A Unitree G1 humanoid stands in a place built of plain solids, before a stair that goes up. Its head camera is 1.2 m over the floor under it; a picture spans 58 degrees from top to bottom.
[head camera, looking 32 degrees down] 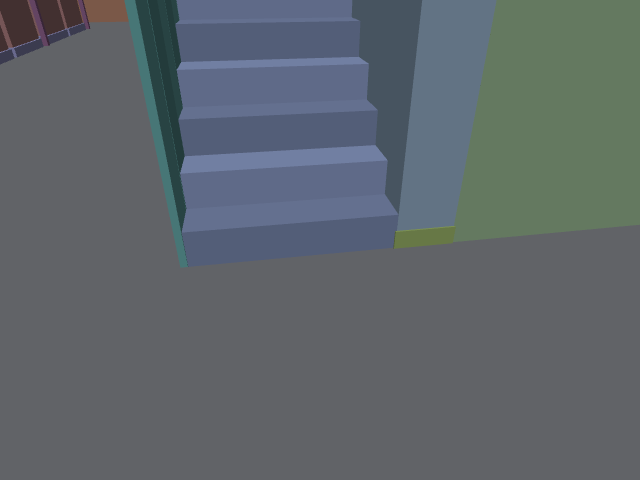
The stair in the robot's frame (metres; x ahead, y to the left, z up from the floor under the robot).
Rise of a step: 0.19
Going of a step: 0.23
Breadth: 1.02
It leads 9 degrees to the left of straight ahead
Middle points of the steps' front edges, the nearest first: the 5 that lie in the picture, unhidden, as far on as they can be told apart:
1.76 0.12 0.19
1.99 0.16 0.38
2.21 0.20 0.57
2.44 0.23 0.76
2.66 0.27 0.95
